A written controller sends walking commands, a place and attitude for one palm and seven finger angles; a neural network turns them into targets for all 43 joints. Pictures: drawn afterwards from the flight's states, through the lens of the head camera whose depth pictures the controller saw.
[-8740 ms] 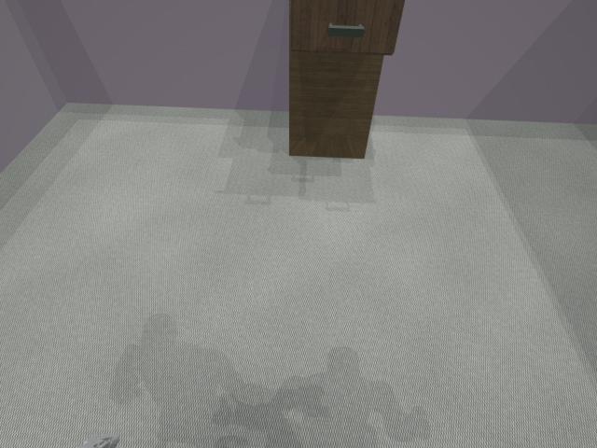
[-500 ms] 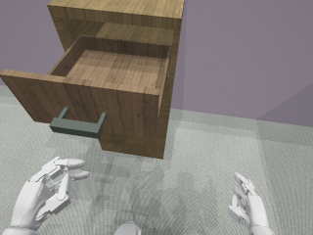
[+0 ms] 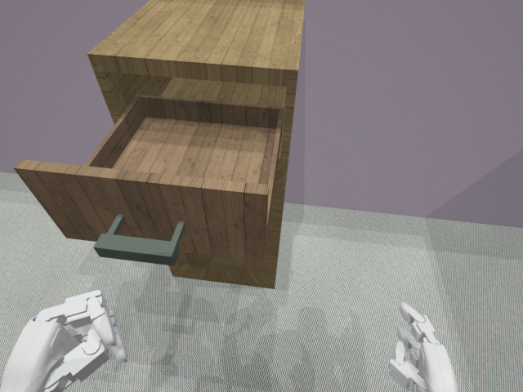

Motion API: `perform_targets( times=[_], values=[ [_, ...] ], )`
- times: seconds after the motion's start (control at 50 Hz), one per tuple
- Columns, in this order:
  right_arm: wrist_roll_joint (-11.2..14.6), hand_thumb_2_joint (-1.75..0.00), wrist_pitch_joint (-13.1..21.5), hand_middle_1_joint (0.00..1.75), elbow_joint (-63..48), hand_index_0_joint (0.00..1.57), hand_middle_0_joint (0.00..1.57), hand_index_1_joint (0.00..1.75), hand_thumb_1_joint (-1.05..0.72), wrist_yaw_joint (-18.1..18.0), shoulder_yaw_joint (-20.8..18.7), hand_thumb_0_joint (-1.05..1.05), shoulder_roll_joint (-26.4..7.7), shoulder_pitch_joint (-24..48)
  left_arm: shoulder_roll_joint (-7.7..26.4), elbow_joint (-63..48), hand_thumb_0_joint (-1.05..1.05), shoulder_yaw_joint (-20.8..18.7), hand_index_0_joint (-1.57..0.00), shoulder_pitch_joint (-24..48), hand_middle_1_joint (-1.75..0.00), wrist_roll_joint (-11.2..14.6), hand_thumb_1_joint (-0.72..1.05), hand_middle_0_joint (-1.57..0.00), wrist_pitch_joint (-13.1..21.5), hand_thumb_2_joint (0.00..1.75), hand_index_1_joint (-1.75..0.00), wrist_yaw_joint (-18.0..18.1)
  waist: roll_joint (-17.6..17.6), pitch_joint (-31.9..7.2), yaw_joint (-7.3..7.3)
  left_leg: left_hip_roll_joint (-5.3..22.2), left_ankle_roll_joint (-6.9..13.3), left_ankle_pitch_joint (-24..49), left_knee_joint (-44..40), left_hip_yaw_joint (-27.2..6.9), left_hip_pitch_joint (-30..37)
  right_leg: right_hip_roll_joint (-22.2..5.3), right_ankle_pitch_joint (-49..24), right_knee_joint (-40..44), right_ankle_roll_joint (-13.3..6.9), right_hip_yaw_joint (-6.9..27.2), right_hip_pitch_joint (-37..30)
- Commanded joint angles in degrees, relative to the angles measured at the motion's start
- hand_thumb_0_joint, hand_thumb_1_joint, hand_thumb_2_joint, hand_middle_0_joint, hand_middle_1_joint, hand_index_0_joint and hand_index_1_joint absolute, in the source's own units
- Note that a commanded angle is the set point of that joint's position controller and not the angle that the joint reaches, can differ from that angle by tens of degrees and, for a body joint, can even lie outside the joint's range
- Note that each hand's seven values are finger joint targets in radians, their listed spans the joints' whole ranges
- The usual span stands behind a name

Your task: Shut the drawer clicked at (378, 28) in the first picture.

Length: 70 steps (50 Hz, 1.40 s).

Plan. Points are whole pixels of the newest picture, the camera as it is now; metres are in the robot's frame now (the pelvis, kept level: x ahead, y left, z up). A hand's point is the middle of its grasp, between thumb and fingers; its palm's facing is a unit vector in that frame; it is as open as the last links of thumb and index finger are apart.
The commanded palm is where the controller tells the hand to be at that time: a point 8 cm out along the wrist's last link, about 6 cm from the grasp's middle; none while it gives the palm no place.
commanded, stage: raise the hand and make a fist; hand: left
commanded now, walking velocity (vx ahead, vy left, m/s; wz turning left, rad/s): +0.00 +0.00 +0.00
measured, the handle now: (143, 236) +0.32 +0.22 +0.06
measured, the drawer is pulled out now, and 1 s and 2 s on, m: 0.30 0.30 0.30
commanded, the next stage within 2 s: bring the fist close to the handle in 0.80 s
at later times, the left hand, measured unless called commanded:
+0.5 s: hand (96, 333) +0.15 +0.18 +0.16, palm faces +0.03 -0.99 -0.13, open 3.2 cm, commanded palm +0.09 +0.24 +0.16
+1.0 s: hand (99, 329) +0.15 +0.19 +0.15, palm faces +0.06 -0.99 -0.13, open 3.2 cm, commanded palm +0.11 +0.24 +0.15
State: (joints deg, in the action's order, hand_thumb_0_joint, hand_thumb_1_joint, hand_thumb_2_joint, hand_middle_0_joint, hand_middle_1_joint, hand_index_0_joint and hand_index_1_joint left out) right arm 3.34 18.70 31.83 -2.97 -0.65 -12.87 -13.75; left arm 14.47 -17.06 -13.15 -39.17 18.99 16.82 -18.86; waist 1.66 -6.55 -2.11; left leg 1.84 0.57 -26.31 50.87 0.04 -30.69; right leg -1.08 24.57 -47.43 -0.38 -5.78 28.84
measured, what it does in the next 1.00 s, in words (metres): stands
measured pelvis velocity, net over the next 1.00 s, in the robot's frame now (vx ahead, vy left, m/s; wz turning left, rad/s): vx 0.00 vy -0.03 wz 0.00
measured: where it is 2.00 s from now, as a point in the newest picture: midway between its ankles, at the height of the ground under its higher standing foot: outside the picture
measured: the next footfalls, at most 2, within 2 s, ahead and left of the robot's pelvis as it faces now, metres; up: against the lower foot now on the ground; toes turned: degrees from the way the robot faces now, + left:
none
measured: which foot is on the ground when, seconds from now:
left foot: down 0.00-1.00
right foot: down 0.00-1.00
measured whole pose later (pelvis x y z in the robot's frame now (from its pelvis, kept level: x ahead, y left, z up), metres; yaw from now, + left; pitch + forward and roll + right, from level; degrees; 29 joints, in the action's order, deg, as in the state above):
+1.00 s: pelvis +0.00 -0.03 +0.02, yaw +0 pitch +0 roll -1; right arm 4.3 25.6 35.3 -4.8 2.3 -13.8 -13.8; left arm 16.4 -20.3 -17.4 -35.1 20.4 5.9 -19.3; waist 3.7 -5.4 -3.7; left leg 2.8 -1.4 -21.8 39.7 -0.1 -18.4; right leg 0.4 21.1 -37.9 -2.0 -6.0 17.4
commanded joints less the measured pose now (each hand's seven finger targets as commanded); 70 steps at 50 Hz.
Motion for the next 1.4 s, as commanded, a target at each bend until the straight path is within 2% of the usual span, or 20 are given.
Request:
perform_targets(
  times=[0.0, 0.1, 0.14, 0.32, 0.38, 0.46, 0.5, 0.54, 0.58, 0.64, 0.66, 0.74, 0.84, 0.88, 0.92, 0.98, 1.08, 1.18, 1.3, 1.38],
  values=[
    [0.7, -0.9, 4.1, 0.3, -10.6, 0.2, 0.2, 0.3, -0.9, -0.3, -1.1, 0.0, -5.7, 6.3, 6.8, -15.6, 0.0, -4.3, -1.32, 0.0, -1.51, 0.4, 0.9, -1.32, 1.3, 0.9, -1.51, 1.2, 3.9, -3.7, -0.7, -1.5, 0.2, 15.6, -10.8, -2.2, 5.9, 2.2, -12.3, 7.3, -1.0, 0.5, -3.8],
    [0.9, -0.9, 4.4, 0.3, -11.0, 0.2, 0.2, 0.3, -0.9, 0.0, 0.1, 0.0, -5.5, 7.1, 5.8, -18.6, 0.0, -2.3, -1.4, 0.1, -1.6, -0.2, 0.9, -1.4, -3.0, 0.9, -1.6, 2.0, 2.7, -0.9, -0.97, -1.2, -0.2, 15.2, -13.0, -2.7, 6.8, 2.6, -12.4, 8.5, -0.9, -0.4, -4.9],
    [0.8, -0.9, 4.5, 0.3, -10.5, 0.2, 0.2, 0.3, -0.9, -0.3, 0.5, 0.0, -5.7, 7.8, 7.5, -18.5, 0.0, -4.1, -1.4, 1.4, -1.6, -0.5, 0.9, -1.4, -4.5, 0.9, -1.6, 2.9, 3.4, 0.4, -1.18, -1.3, -0.1, 13.2, -13.7, -2.6, 6.9, 2.6, -10.7, 10.0, -1.0, 0.0, -5.4],
    [1.2, -0.9, 6.8, 0.3, -10.7, 0.2, 0.2, 0.3, -0.9, -0.3, 1.7, 0.0, -5.4, 7.9, 6.7, -24.5, 0.0, -2.4, -1.4, 2.8, -1.6, -1.2, 0.9, -1.4, -7.8, 0.9, -1.6, 3.7, 2.9, 0.3, -1.42, -1.2, -0.2, 13.2, -16.5, -2.4, 10.4, 2.3, -11.2, 12.4, -0.8, -0.4, -8.0],
    [1.4, -0.9, 7.3, 0.3, -10.2, 0.2, 0.2, 0.3, -0.9, -0.7, 1.8, 0.0, -5.5, 8.1, 8.4, -24.9, 0.0, -4.4, -1.4, 4.0, -1.6, -1.0, 0.9, -1.4, -9.2, 0.9, -1.6, 4.3, 1.2, 1.2, -1.59, -1.2, -0.2, 12.6, -17.5, -2.4, 10.6, 2.2, -10.8, 13.7, -0.8, -0.3, -9.1],
    [1.7, -0.9, 7.1, 0.3, -9.6, 0.2, 0.2, 0.3, -0.9, -1.0, 1.7, 0.0, -5.3, 8.8, 7.1, -20.6, 0.0, -5.3, -1.4, 1.1, -1.6, -0.1, 0.9, -1.4, -10.8, 0.9, -1.6, 3.8, 0.9, 2.9, -2.09, -1.6, -0.1, 12.8, -17.8, -1.4, 10.6, 2.2, -11.6, 15.2, -0.6, 0.4, -9.5],
    [1.7, -0.9, 7.4, 0.3, -9.5, 0.2, 0.2, 0.3, -0.9, -1.4, 1.5, 0.0, -5.5, 8.7, 8.2, -20.9, 0.0, -6.5, -1.4, 2.3, -1.6, 0.5, 0.9, -1.4, -10.5, 0.9, -1.6, 3.4, -1.4, 2.4, -1.98, -1.7, 0.1, 12.9, -17.5, -1.3, 10.9, 2.1, -11.6, 15.8, -0.4, 1.0, -9.7],
    [1.5, -0.9, 7.9, 0.3, -9.3, 0.2, 0.2, 0.3, -0.9, -1.4, 1.6, 0.0, -5.7, 9.0, 8.9, -21.8, 0.0, -7.2, -1.4, 2.7, -1.6, 0.6, 0.9, -1.4, -9.7, 0.9, -1.6, 3.3, 2.0, 2.1, -2.17, -2.0, 0.2, 13.1, -17.2, -0.9, 11.4, 1.9, -11.5, 16.3, -0.5, 1.7, -10.3],
    [1.5, -0.9, 8.5, 0.3, -8.9, 0.2, 0.2, 0.3, -0.9, -1.5, 1.5, 0.0, -5.8, 8.2, 9.0, -21.0, 0.0, -7.2, -1.4, 4.0, -1.6, 0.8, 0.9, -1.4, -8.7, 0.9, -1.6, 3.0, 0.4, 2.5, -1.76, -1.9, 0.3, 13.1, -17.1, -1.0, 11.4, 1.9, -11.4, 16.5, -0.4, 1.8, -9.8],
    [1.4, -0.9, 9.6, 0.3, -8.0, 0.2, 0.2, 0.3, -0.9, -1.8, 1.3, 0.0, -6.1, 8.4, 10.6, -20.2, 0.0, -9.0, -1.4, 5.0, -1.6, 1.1, 0.9, -1.4, -7.2, 0.9, -1.6, 2.7, 1.8, 1.6, -1.89, -2.0, 0.5, 12.9, -16.1, -0.7, 11.9, 1.6, -10.5, 17.5, -0.3, 3.2, -10.0],
    [1.5, -0.9, 9.7, 0.3, -7.8, 0.2, 0.2, 0.3, -0.9, -1.9, 1.3, 0.0, -6.1, 7.9, 10.2, -19.1, 0.0, -8.7, -1.4, 5.3, -1.6, 1.3, 0.9, -1.4, -6.9, 0.9, -1.6, 2.3, 0.3, 2.6, -1.56, -2.0, 0.5, 12.9, -16.2, -0.8, 11.7, 1.5, -10.5, 17.9, -0.2, 3.4, -9.5],
    [1.6, -0.9, 10.4, 0.3, -7.1, 0.2, 0.2, 0.3, -0.9, -2.1, 1.1, 0.0, -6.2, 8.7, 10.7, -16.6, 0.0, -10.0, -1.4, 5.0, -1.6, 1.6, 0.9, -1.4, -6.9, 0.9, -1.6, 1.3, 1.7, 1.9, -2.12, -2.1, 0.5, 13.9, -15.8, -0.5, 11.9, 1.2, -11.8, 18.2, -0.2, 4.2, -10.6],
    [1.5, -0.9, 11.1, 0.3, -7.0, 0.2, 0.2, 0.3, -0.9, -2.2, 0.9, 0.0, -6.4, 8.7, 11.3, -16.1, 0.0, -10.6, -1.4, 5.6, -1.6, 2.2, 0.9, -1.4, -7.2, 0.9, -1.6, 0.4, -1.8, 1.3, -2.22, -2.1, 0.7, 15.2, -15.8, -0.7, 12.0, 1.1, -14.1, 18.2, 0.2, 4.5, -11.4],
    [1.5, -0.9, 11.1, 0.3, -7.1, 0.2, 0.2, 0.3, -0.9, -2.1, 1.0, 0.0, -6.3, 8.4, 11.1, -16.7, 0.0, -10.7, -1.4, 5.9, -1.6, 2.3, 0.9, -1.4, -7.3, 0.9, -1.6, 0.1, 0.4, 0.6, -2.21, -2.3, 0.7, 15.8, -15.8, -0.5, 12.6, 1.0, -15.4, 17.8, 0.2, 4.6, -11.5],
    [1.5, -0.9, 10.8, 0.3, -6.5, 0.2, 0.2, 0.3, -0.9, -2.3, 0.8, 0.0, -6.3, 8.2, 10.5, -12.9, 0.0, -10.8, -1.4, 5.8, -1.6, 2.4, 0.9, -1.4, -7.4, 0.9, -1.6, -0.1, -2.1, 1.9, -1.98, -2.2, 0.6, 15.7, -15.7, -0.5, 11.8, 1.0, -15.5, 17.8, 0.5, 4.6, -10.7],
    [1.3, -0.9, 10.3, 0.3, -6.0, 0.2, 0.2, 0.3, -0.9, -2.4, 0.5, 0.0, -6.5, 7.8, 10.3, -10.4, 0.0, -11.0, -1.4, 6.7, -1.6, 2.6, 0.9, -1.4, -7.0, 0.9, -1.6, -0.5, -2.0, 2.2, -1.66, -2.3, 0.5, 15.3, -15.3, -0.4, 11.1, 0.9, -15.0, 18.0, 0.6, 5.2, -10.2],
    [0.8, -0.9, 10.1, 0.3, -5.9, 0.2, 0.2, 0.3, -0.9, -2.0, 0.3, 0.0, -6.8, 7.0, 9.0, -11.2, 0.0, -8.0, -1.4, 9.0, -1.6, 1.4, 0.9, -1.4, -4.4, 0.9, -1.6, -0.9, 0.8, 0.3, -0.72, -2.5, 0.7, 16.8, -14.4, -0.1, 11.7, 0.8, -17.2, 16.4, 0.4, 4.6, -9.8],
    [0.3, -0.9, 9.2, 0.3, -5.5, 0.2, 0.2, 0.3, -0.9, -1.8, -0.2, 0.0, -6.9, 6.8, 8.2, -8.5, 0.0, -7.2, -1.4, 10.0, -1.6, 0.6, 0.9, -1.4, -2.4, 0.9, -1.6, 0.0, -1.4, 1.1, -0.32, -2.5, 0.6, 15.2, -14.1, -0.3, 9.8, 1.0, -14.4, 15.4, 0.2, 3.9, -8.3],
    [0.0, -0.9, 7.5, 0.3, -5.7, 0.2, 0.2, 0.3, -0.9, -1.5, -0.6, 0.0, -7.0, 6.4, 7.5, -7.1, 0.0, -6.1, -1.4, 11.4, -1.6, -0.7, 0.9, -1.4, -1.4, 0.9, -1.6, 1.3, 1.1, -1.1, -0.07, -2.5, 0.6, 15.1, -13.8, -0.3, 9.4, 0.9, -13.6, 13.6, -0.1, 2.9, -7.5],
    [-0.4, -0.9, 6.5, 0.3, -5.6, 0.2, 0.2, 0.3, -0.9, -1.2, -0.7, 0.0, -7.4, 5.7, 5.7, -6.1, 0.0, -3.3, -1.4, 13.9, -1.6, -1.5, 0.9, -1.4, -0.6, 0.9, -1.6, 2.2, -0.2, -0.7, 1.0, -2.3, 0.6, 14.5, -13.4, -0.8, 8.1, 1.0, -12.7, 12.1, 0.0, 2.0, -5.8]
  ],
)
